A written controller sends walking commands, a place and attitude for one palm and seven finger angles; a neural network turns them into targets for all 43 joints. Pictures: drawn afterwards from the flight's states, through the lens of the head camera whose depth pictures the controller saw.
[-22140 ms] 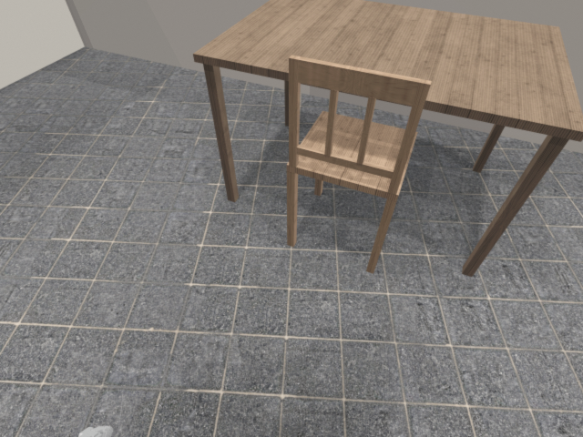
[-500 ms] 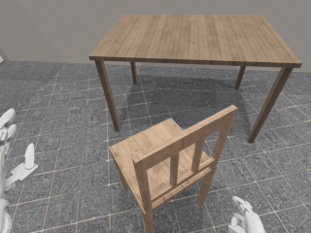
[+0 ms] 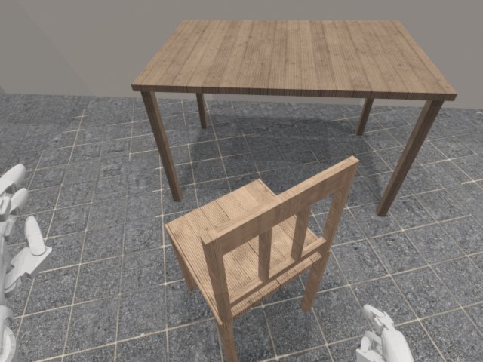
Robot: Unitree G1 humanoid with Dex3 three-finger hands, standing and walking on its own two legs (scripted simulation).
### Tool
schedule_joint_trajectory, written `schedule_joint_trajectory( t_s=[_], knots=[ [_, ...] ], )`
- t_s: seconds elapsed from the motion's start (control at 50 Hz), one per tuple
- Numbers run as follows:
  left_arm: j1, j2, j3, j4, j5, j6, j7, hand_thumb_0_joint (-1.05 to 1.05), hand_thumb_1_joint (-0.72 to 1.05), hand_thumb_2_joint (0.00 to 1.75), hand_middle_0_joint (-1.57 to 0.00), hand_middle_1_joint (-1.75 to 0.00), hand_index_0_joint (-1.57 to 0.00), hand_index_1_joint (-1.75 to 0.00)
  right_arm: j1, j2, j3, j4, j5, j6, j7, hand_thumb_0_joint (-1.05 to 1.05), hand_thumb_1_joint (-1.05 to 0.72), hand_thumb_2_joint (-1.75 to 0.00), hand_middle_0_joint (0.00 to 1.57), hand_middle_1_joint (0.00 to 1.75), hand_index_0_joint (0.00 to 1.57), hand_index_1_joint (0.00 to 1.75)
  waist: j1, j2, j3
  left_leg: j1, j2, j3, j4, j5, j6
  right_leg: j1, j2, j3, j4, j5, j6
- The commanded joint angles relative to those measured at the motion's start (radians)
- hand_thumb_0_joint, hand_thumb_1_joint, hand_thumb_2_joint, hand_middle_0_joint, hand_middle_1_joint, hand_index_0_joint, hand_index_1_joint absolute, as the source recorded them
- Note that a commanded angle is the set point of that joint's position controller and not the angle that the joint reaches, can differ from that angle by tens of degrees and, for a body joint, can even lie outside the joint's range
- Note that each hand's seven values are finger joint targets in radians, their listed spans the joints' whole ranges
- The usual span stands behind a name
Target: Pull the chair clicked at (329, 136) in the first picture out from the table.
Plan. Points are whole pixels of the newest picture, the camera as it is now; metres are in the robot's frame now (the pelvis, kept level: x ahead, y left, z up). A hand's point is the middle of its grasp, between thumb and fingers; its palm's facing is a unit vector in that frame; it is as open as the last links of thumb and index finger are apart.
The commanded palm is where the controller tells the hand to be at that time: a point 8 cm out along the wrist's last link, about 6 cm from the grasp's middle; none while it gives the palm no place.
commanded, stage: step back with the hand held close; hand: left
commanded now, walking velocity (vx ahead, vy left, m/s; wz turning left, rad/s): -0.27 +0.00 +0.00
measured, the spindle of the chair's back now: (264, 255) +0.38 +0.01 -0.12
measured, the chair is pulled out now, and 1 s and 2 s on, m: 0.55 0.55 0.55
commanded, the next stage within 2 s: stop stepping back and stand still in 1.42 s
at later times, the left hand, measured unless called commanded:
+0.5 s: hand (18, 306) +0.13 +0.27 +0.15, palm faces +0.45 -0.75 -0.49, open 7.4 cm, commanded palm +0.08 +0.31 +0.17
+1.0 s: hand out of the picture +0.08 +0.28 +0.15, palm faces +0.44 -0.76 -0.48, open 7.4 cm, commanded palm +0.02 +0.32 +0.17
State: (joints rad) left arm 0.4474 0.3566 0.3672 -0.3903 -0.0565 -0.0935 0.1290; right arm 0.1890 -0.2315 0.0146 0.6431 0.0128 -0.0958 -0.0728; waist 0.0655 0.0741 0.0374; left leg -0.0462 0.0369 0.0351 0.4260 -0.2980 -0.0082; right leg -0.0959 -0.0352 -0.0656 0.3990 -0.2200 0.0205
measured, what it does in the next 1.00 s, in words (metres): shifts its weight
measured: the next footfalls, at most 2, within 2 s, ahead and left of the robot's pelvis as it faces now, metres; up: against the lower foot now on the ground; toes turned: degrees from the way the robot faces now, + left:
right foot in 1.26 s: -0.20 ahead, -0.10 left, +0.00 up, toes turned -1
left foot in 1.88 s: -0.21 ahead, +0.12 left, +0.00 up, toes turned +1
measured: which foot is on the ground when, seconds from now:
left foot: down 0.00-1.00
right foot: down 0.00-1.00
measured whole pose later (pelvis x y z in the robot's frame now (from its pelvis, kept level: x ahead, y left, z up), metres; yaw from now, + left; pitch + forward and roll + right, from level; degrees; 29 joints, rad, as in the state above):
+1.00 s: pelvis -0.12 +0.02 -0.02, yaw +1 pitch +0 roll -2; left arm 0.55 0.40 0.41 -0.56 -0.01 -0.19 0.17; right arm 0.17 -0.21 -0.01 0.61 -0.01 -0.11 -0.08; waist 0.02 0.00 0.05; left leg -0.43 0.01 0.01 0.63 -0.24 0.03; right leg -0.39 -0.01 0.02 0.53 -0.15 0.04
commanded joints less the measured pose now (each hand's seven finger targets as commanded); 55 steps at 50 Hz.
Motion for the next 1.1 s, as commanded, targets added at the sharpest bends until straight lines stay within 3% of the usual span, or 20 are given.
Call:
schedule_joint_trajectory(
  t_s=[0.0, 0.04, 0.1, 0.22, 0.26, 0.32, 0.4, 0.46, 0.5, 0.56, 0.6, 0.66, 0.74, 0.78, 0.86, 0.92, 0.98, 1.02, 1.04, 1.08],
  knots=[
    [0.006, 0.174, 0.113, -0.163, 0.004, -0.092, 0.01, 0.0, 0.9, 0.9, -0.2, -0.3, -0.2, -0.3, -0.118, -0.101, -0.042, -0.173, -0.009, -0.03, -0.007, 0.0, -0.9, -0.9, 0.2, 0.3, 0.2, 0.3, -0.048, -0.035, -0.055, -0.073, 0.039, -0.031, -0.052, 0.236, 0.039, -0.052, -0.077, 0.118, -0.064, 0.312, -0.043],
    [0.086, 0.164, 0.112, -0.171, 0.008, -0.087, 0.011, 0.0, 0.9, 0.9, -0.2, -0.3, -0.2, -0.3, -0.126, -0.105, -0.047, -0.187, -0.013, -0.015, -0.006, 0.0, -0.9, -0.9, 0.2, 0.3, 0.2, 0.3, -0.045, -0.013, -0.128, -0.067, 0.053, -0.035, -0.053, 0.339, 0.037, -0.013, -0.073, 0.091, -0.024, 0.364, -0.033],
    [0.129, 0.195, 0.139, -0.237, 0.013, -0.087, 0.022, 0.0, 0.9, 0.9, -0.2, -0.3, -0.2, -0.3, -0.121, -0.1, -0.058, -0.204, -0.012, 0.004, -0.01, 0.0, -0.9, -0.9, 0.2, 0.3, 0.2, 0.3, -0.046, -0.063, -0.204, -0.072, 0.063, -0.042, -0.034, 0.407, 0.037, 0.006, -0.073, 0.082, 0.01, 0.413, -0.026],
    [0.119, 0.235, 0.175, -0.314, 0.012, -0.099, 0.044, 0.0, 0.9, 0.9, -0.2, -0.3, -0.2, -0.3, -0.116, -0.095, -0.063, -0.215, -0.008, -0.001, -0.029, 0.0, -0.9, -0.9, 0.2, 0.3, 0.2, 0.3, -0.046, -0.001, -0.178, -0.163, 0.083, -0.072, -0.051, 0.364, 0.041, -0.03, -0.059, 0.078, 0.065, 0.328, -0.021],
    [0.11, 0.229, 0.171, -0.305, 0.013, -0.1, 0.049, 0.0, 0.9, 0.9, -0.2, -0.3, -0.2, -0.3, -0.115, -0.091, -0.061, -0.212, -0.006, -0.009, -0.034, 0.0, -0.9, -0.9, 0.2, 0.3, 0.2, 0.3, -0.046, 0.031, -0.152, -0.211, 0.084, -0.076, -0.065, 0.288, 0.044, -0.035, -0.057, 0.081, 0.068, 0.267, -0.021],
    [0.095, 0.213, 0.157, -0.264, 0.016, -0.095, 0.055, 0.0, 0.9, 0.9, -0.2, -0.3, -0.2, -0.3, -0.102, -0.096, -0.065, -0.205, -0.005, -0.017, -0.035, 0.0, -0.9, -0.9, 0.2, 0.3, 0.2, 0.3, -0.051, -0.03, -0.105, -0.273, 0.074, -0.076, -0.06, 0.139, 0.046, -0.069, -0.061, 0.109, 0.033, 0.18, -0.023],
    [0.071, 0.208, 0.139, -0.254, 0.025, -0.093, 0.062, 0.0, 0.9, 0.9, -0.2, -0.3, -0.2, -0.3, -0.086, -0.099, -0.063, -0.201, -0.005, -0.027, -0.033, 0.0, -0.9, -0.9, 0.2, 0.3, 0.2, 0.3, -0.059, -0.101, -0.063, -0.306, 0.039, -0.068, -0.025, -0.085, 0.047, -0.155, -0.089, 0.155, -0.072, -0.059, -0.038],
    [0.054, 0.221, 0.14, -0.262, 0.031, -0.092, 0.072, 0.0, 0.9, 0.9, -0.2, -0.3, -0.2, -0.3, -0.076, -0.093, -0.06, -0.195, -0.004, -0.032, -0.034, 0.0, -0.9, -0.9, 0.2, 0.3, 0.2, 0.3, -0.063, -0.147, -0.056, -0.268, 0.015, -0.053, 0.052, -0.146, 0.042, -0.263, -0.121, 0.181, -0.147, -0.25, -0.056],
    [0.05, 0.234, 0.148, -0.292, 0.035, -0.098, 0.08, 0.0, 0.9, 0.9, -0.2, -0.3, -0.2, -0.3, -0.071, -0.094, -0.057, -0.193, -0.006, -0.038, -0.035, 0.0, -0.9, -0.9, 0.2, 0.3, 0.2, 0.3, -0.065, -0.136, -0.077, -0.237, 0.017, -0.061, 0.081, -0.136, 0.043, -0.308, -0.134, 0.169, -0.14, -0.274, -0.066],
    [0.063, 0.24, 0.163, -0.337, 0.038, -0.112, 0.088, 0.0, 0.9, 0.9, -0.2, -0.3, -0.2, -0.3, -0.074, -0.103, -0.053, -0.206, -0.009, -0.048, -0.041, 0.0, -0.9, -0.9, 0.2, 0.3, 0.2, 0.3, -0.066, -0.014, -0.085, -0.349, 0.074, -0.137, -0.057, -0.222, 0.066, -0.217, -0.072, 0.117, -0.035, -0.266, -0.034],
    [0.068, 0.239, 0.181, -0.354, 0.045, -0.125, 0.088, 0.0, 0.9, 0.9, -0.2, -0.3, -0.2, -0.3, -0.074, -0.12, -0.061, -0.217, -0.004, -0.058, -0.041, 0.0, -0.9, -0.9, 0.2, 0.3, 0.2, 0.3, -0.064, 0.068, -0.087, -0.5, 0.129, -0.194, -0.158, -0.303, 0.092, -0.068, -0.012, 0.084, 0.105, -0.165, -0.014],
    [0.09, 0.238, 0.191, -0.368, 0.049, -0.132, 0.08, 0.0, 0.9, 0.9, -0.2, -0.3, -0.2, -0.3, -0.076, -0.112, -0.063, -0.223, -0.003, -0.073, -0.034, 0.0, -0.9, -0.9, 0.2, 0.3, 0.2, 0.3, -0.06, 0.132, -0.115, -0.539, 0.149, -0.221, -0.165, -0.201, 0.104, 0.018, 0.016, 0.069, 0.232, 0.035, -0.009],
    [0.095, 0.242, 0.219, -0.289, 0.057, -0.151, 0.065, 0.0, 0.9, 0.9, -0.2, -0.3, -0.2, -0.3, -0.079, -0.116, -0.075, -0.206, -0.013, -0.091, -0.027, 0.0, -0.9, -0.9, 0.2, 0.3, 0.2, 0.3, -0.06, 0.079, -0.033, -0.644, 0.126, -0.207, -0.115, -0.257, 0.107, 0.024, 0.006, 0.141, 0.189, 0.086, -0.022],
    [0.072, 0.227, 0.19, -0.333, 0.049, -0.154, 0.053, 0.0, 0.9, 0.9, -0.2, -0.3, -0.2, -0.3, -0.057, -0.114, -0.079, -0.193, -0.014, -0.094, -0.02, 0.0, -0.9, -0.9, 0.2, 0.3, 0.2, 0.3, -0.068, -0.037, -0.099, -0.466, 0.085, -0.159, -0.026, -0.082, 0.072, -0.07, -0.015, 0.157, 0.122, 0.178, -0.032],
    [0.061, 0.234, 0.176, -0.339, 0.039, -0.149, 0.05, 0.0, 0.9, 0.9, -0.2, -0.3, -0.2, -0.3, -0.068, -0.096, -0.078, -0.184, -0.019, -0.081, -0.016, 0.0, -0.9, -0.9, 0.2, 0.3, 0.2, 0.3, -0.069, -0.109, -0.118, -0.339, 0.026, -0.089, 0.095, -0.12, 0.046, -0.233, -0.091, 0.259, -0.027, 0.005, -0.068],
    [0.041, 0.257, 0.186, -0.373, 0.039, -0.157, 0.062, 0.0, 0.9, 0.9, -0.2, -0.3, -0.2, -0.3, -0.066, -0.09, -0.074, -0.174, -0.02, -0.072, -0.015, 0.0, -0.9, -0.9, 0.2, 0.3, 0.2, 0.3, -0.074, -0.132, -0.123, -0.249, 0.004, -0.086, 0.183, -0.108, 0.033, -0.365, -0.135, 0.271, -0.082, -0.123, -0.102],
    [0.073, 0.264, 0.213, -0.392, 0.04, -0.169, 0.068, 0.0, 0.9, 0.9, -0.2, -0.3, -0.2, -0.3, -0.081, -0.099, -0.074, -0.186, -0.021, -0.069, -0.023, 0.0, -0.9, -0.9, 0.2, 0.3, 0.2, 0.3, -0.075, -0.017, -0.142, -0.318, 0.07, -0.169, 0.011, -0.134, 0.06, -0.288, -0.043, 0.188, 0.044, -0.106, -0.056],
    [0.086, 0.241, 0.237, -0.399, 0.054, -0.181, 0.06, 0.0, 0.9, 0.9, -0.2, -0.3, -0.2, -0.3, -0.095, -0.131, -0.084, -0.205, -0.022, -0.086, -0.03, 0.0, -0.9, -0.9, 0.2, 0.3, 0.2, 0.3, -0.071, 0.217, -0.148, -0.618, 0.237, -0.339, -0.265, -0.428, 0.137, -0.004, 0.097, 0.083, 0.376, -0.074, 0.0],
    [0.08, 0.243, 0.243, -0.389, 0.058, -0.181, 0.054, 0.0, 0.9, 0.9, -0.2, -0.3, -0.2, -0.3, -0.105, -0.121, -0.085, -0.206, -0.022, -0.093, -0.031, 0.0, -0.9, -0.9, 0.2, 0.3, 0.2, 0.3, -0.066, 0.261, -0.14, -0.666, 0.29, -0.406, -0.321, -0.442, 0.168, 0.02, 0.115, 0.081, 0.507, -0.085, 0.007],
    [0.077, 0.247, 0.237, -0.398, 0.051, -0.179, 0.047, 0.0, 0.9, 0.9, -0.2, -0.3, -0.2, -0.3, -0.083, -0.103, -0.094, -0.191, -0.022, -0.104, -0.022, 0.0, -0.9, -0.9, 0.2, 0.3, 0.2, 0.3, -0.062, 0.114, -0.132, -0.503, 0.265, -0.338, -0.215, -0.155, 0.168, -0.108, 0.096, 0.111, 0.509, -0.183, -0.01]
  ],
)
